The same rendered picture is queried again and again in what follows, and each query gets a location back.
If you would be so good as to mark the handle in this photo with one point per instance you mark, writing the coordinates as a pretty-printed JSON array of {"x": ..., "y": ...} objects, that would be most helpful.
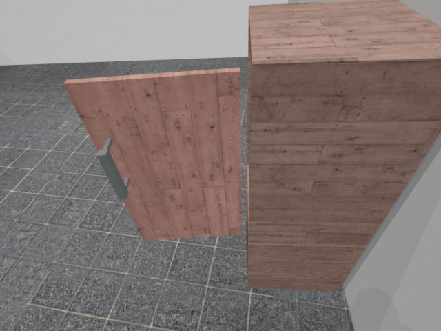
[{"x": 112, "y": 172}]

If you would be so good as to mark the cupboard door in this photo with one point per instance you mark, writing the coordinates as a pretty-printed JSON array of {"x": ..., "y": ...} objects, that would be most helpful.
[{"x": 177, "y": 136}]

